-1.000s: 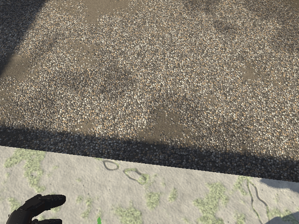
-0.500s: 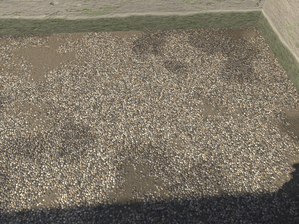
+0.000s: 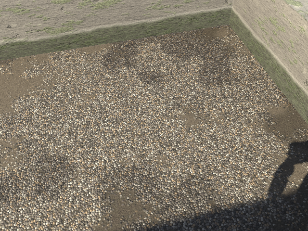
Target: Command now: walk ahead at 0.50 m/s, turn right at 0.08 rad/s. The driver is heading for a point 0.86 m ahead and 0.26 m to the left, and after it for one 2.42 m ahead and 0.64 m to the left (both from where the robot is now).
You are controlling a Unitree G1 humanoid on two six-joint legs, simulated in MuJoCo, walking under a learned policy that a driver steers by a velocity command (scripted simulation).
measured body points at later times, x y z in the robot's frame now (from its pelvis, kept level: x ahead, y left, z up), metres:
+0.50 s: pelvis +0.05 -0.01 +0.00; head +0.04 -0.02 +0.45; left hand +0.27 +0.21 -0.06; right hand +0.21 -0.23 -0.10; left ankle +0.04 +0.09 -0.73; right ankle +0.10 -0.11 -0.73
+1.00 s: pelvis +0.10 -0.03 -0.01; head +0.09 -0.02 +0.43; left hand +0.25 +0.23 -0.10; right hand +0.31 -0.23 -0.10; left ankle +0.04 +0.09 -0.73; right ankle +0.10 -0.11 -0.73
